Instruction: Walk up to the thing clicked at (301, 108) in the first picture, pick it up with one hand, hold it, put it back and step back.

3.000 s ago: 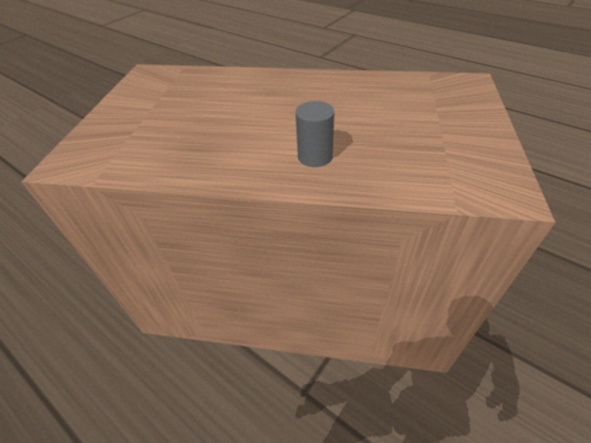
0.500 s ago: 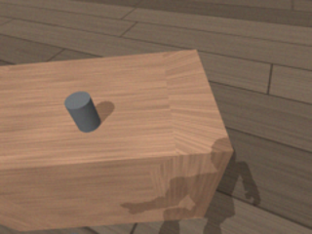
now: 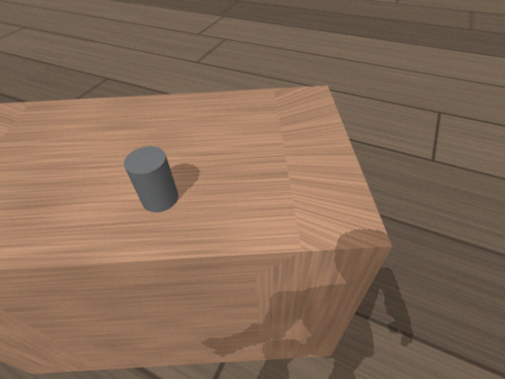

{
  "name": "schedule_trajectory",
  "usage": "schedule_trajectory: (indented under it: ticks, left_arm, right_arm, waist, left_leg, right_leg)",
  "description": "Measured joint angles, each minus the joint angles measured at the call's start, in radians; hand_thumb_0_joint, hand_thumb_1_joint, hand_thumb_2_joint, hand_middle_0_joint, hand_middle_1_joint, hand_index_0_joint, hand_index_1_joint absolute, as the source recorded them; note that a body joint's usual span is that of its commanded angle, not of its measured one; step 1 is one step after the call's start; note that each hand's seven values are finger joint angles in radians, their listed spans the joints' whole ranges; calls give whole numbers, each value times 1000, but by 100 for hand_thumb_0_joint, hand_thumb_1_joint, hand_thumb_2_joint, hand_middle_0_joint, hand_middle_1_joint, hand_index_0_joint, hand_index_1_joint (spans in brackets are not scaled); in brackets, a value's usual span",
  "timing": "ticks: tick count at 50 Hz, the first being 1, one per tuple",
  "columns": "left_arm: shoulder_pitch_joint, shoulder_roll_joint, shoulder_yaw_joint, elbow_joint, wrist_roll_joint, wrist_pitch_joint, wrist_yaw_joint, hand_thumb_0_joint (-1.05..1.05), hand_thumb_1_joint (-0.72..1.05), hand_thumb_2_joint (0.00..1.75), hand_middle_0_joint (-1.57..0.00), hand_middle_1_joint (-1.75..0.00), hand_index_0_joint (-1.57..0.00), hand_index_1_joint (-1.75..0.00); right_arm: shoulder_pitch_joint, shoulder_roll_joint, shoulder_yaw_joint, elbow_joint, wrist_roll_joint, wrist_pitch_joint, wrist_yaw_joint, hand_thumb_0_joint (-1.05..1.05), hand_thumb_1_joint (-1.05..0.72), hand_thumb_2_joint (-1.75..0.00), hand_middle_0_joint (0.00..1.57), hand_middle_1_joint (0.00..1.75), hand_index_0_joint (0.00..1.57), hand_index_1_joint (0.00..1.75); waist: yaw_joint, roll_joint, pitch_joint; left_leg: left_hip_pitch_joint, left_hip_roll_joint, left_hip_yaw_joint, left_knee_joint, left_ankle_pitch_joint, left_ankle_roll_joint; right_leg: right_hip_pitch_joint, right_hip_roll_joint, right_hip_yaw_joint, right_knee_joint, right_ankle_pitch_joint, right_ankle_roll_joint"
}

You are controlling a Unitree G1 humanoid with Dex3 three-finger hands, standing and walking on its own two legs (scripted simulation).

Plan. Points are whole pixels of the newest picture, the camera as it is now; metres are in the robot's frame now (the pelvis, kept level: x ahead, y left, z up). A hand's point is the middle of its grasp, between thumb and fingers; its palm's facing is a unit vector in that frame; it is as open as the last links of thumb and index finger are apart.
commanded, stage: walk up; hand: left
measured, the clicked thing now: (153, 180) +0.49 +0.24 +0.02
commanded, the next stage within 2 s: stand in 0.88 s
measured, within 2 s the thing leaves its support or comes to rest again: neither
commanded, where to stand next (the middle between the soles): +0.04 +0.01 m, yaw +3 degrees
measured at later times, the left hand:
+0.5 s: hand out of the picture +0.08 +0.25 -0.16, palm faces -0.01 -0.94 -0.34, open 7.4 cm
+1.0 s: hand out of the picture +0.10 +0.24 -0.15, palm faces -0.02 -0.94 -0.34, open 7.4 cm
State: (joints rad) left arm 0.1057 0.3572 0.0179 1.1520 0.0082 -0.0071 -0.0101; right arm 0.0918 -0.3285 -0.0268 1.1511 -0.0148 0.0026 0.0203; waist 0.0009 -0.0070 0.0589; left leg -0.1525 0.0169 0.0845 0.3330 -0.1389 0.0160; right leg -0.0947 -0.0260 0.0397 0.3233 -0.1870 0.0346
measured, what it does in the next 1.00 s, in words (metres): stands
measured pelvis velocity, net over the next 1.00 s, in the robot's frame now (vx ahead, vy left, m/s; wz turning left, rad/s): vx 0.02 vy -0.01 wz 0.01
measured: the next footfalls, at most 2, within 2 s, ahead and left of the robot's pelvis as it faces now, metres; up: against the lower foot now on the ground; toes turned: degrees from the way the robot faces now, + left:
none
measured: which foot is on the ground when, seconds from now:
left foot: down 0.00-1.00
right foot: down 0.00-1.00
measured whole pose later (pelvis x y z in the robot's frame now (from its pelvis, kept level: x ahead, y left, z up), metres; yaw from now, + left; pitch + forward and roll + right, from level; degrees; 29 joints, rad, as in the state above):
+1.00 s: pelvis +0.02 -0.01 +0.00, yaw +0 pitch -2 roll +0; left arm 0.10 0.35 0.01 1.12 0.01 -0.01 0.00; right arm 0.10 -0.34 -0.02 1.14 -0.01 0.00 0.01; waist -0.01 0.00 0.05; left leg -0.13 0.03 0.07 0.32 -0.15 0.00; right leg -0.07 -0.01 0.03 0.31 -0.21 0.02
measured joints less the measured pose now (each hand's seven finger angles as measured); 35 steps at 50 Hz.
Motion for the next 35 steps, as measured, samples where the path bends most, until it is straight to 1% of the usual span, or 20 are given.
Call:
schedule_trajectory:
  ticks: [15,35]
  left_arm:
    - [13,-10,-11,0,5,-8,5,0,90,90,-20,-30,-20,-30]
    - [-13,-11,-8,-17,5,-10,8,0,90,90,-20,-30,-20,-30]
  right_arm:
    - [-30,-10,-4,-17,6,2,2,0,-90,-89,20,30,20,30]
    - [-7,-16,-4,-13,7,6,0,0,-90,-89,20,30,20,30]
  waist:
    - [8,12,-11]
    - [-11,12,-9]
  left_leg:
    - [3,0,-8,-2,-6,-3]
    - [13,11,-13,-4,-16,-15]
  right_leg:
    - [9,0,-8,-9,-5,-1]
    - [22,11,-12,-17,-13,-12]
